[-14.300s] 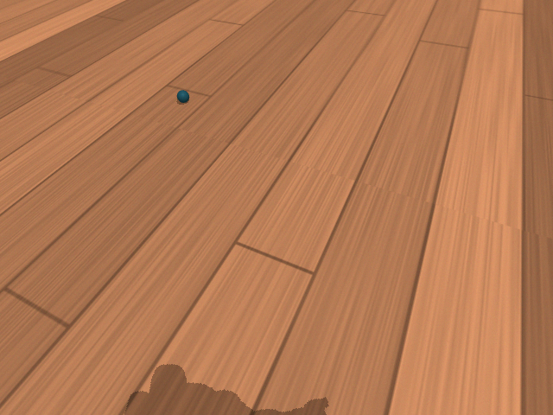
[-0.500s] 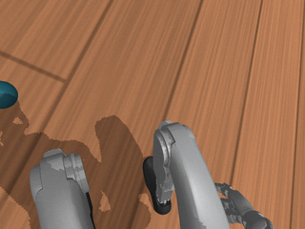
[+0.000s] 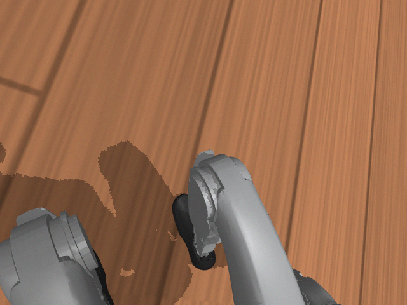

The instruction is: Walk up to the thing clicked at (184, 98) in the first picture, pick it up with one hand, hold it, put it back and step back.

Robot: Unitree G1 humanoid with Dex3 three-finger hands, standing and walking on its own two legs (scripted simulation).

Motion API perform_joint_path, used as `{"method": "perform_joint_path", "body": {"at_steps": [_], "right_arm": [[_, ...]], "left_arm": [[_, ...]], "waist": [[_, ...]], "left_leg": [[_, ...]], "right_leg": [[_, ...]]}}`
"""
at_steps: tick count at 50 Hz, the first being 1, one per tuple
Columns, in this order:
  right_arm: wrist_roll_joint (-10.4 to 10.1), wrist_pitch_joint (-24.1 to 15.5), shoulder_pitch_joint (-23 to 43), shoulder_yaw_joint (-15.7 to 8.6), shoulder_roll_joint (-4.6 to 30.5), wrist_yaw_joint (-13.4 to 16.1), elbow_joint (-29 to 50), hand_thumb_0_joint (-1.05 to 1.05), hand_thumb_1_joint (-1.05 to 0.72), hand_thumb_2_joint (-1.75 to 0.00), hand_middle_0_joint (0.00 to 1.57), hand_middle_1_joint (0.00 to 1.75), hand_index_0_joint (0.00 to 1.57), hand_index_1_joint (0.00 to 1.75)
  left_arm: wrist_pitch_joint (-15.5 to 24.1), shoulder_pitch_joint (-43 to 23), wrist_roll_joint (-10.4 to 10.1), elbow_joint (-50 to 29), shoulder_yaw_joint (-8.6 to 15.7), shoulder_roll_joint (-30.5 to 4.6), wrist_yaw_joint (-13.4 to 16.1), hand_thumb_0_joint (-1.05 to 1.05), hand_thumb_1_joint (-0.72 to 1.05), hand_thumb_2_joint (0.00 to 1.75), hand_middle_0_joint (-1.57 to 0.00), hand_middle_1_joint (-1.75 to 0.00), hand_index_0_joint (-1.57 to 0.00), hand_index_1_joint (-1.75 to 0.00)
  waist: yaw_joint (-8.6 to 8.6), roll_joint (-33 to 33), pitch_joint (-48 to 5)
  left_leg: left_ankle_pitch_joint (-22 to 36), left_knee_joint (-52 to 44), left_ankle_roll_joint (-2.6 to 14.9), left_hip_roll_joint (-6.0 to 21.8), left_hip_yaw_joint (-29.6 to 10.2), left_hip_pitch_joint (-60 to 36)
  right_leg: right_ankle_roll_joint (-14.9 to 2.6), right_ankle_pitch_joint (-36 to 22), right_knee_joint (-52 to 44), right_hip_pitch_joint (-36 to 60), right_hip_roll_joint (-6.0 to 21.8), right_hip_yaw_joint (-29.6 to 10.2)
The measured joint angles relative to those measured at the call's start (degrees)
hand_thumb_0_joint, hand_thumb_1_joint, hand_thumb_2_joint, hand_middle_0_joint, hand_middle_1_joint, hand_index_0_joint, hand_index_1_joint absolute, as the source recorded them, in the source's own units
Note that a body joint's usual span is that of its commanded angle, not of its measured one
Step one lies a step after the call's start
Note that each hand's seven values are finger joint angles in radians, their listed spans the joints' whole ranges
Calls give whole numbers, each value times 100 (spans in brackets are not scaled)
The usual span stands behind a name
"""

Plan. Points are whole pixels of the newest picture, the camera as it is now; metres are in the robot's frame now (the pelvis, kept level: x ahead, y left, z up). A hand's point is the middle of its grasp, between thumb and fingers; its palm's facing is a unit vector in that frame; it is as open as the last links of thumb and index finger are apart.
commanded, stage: rest palm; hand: left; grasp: from above
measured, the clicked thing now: out of the picture +0.49 +0.35 -0.27
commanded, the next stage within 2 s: close in 0.70 s
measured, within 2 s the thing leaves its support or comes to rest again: neither
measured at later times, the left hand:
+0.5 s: hand out of the picture +0.48 +0.34 -0.23, palm faces -0.43 -0.12 -0.89, open 13.3 cm
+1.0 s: hand out of the picture +0.47 +0.34 -0.24, palm faces -0.44 -0.13 -0.89, open 13.0 cm
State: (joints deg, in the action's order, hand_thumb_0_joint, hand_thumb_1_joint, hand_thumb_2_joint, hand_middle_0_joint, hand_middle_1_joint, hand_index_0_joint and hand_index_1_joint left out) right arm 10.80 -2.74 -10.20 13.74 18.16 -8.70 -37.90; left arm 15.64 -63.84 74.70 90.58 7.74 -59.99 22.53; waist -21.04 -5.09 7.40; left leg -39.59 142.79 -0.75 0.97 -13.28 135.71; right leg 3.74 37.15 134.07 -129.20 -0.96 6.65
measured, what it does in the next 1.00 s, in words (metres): stands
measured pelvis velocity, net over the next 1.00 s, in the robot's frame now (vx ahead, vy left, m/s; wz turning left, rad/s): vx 0.00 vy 0.00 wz -0.04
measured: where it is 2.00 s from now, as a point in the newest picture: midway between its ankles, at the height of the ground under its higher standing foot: (151, 270)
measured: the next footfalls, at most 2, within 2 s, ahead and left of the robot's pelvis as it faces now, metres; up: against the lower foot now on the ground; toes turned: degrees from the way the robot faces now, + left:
none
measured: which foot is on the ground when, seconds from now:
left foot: down 0.00-1.00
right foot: down 0.00-1.00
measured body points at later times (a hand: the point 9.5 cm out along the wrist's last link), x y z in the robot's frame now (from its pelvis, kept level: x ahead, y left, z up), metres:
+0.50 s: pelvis +0.00 +0.00 +0.00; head +0.28 +0.12 +0.33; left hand +0.50 +0.34 -0.17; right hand +0.05 -0.25 -0.07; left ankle +0.07 +0.13 -0.28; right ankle +0.12 -0.13 -0.28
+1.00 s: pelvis +0.00 +0.00 -0.01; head +0.28 +0.13 +0.32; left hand +0.49 +0.34 -0.19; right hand +0.04 -0.26 -0.06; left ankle +0.07 +0.13 -0.28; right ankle +0.12 -0.13 -0.28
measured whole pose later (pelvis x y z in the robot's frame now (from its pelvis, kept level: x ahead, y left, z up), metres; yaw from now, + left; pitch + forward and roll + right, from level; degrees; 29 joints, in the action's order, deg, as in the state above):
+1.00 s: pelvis +0.00 +0.00 -0.01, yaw -2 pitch +28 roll -15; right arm 13.1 -8.5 -6.6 17.2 19.7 -11.2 -36.0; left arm 15.8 -63.3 75.9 96.4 6.8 -63.1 29.0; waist -22.1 -8.1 9.6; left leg -40.5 145.5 -0.6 1.2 -15.9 135.0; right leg 4.2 36.7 134.6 -127.7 -2.1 8.5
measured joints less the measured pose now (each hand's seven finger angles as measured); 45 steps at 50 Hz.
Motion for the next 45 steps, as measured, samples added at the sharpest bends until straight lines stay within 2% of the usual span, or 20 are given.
{"method": "perform_joint_path", "body": {"at_steps": [6,20,31,41,45], "right_arm": [[73,-136,135,35,16,-41,45,0,-90,-89,21,30,20,30],[130,-455,296,167,-9,-177,190,0,-90,-89,21,30,20,30],[131,-556,269,239,52,-221,186,0,-91,-90,21,30,20,30],[170,-517,266,295,120,-235,192,0,-91,-90,21,30,20,30],[205,-530,299,316,144,-241,179,0,-90,-90,21,30,20,30]], "left_arm": [[-1,-68,120,243,-151,-37,197,0,-48,102,-10,-104,-10,-104],[-216,-90,189,473,-104,-33,538,0,-44,106,-12,-109,-12,-109],[-308,-33,-42,484,-35,-148,443,0,-46,106,-11,-110,-11,-109],[-91,111,-1,438,61,-278,419,0,-46,109,-12,-112,-12,-112],[-18,82,47,471,-53,-291,511,0,-44,107,-12,-112,-12,-112]], "waist": [[-20,-37,-56],[-112,-151,14],[-126,-132,114],[-106,-233,217],[-92,-270,223]], "left_leg": [[-74,66,16,14,-51,-23],[-51,146,29,11,-108,-10],[-80,185,46,31,-134,-6],[-102,217,10,26,-207,-77],[-92,240,4,19,-237,-76]], "right_leg": [[12,39,10,46,-26,40],[17,-6,35,62,-52,81],[51,-8,37,63,-81,97],[44,-12,39,134,-93,152],[41,-28,44,143,-97,175]]}}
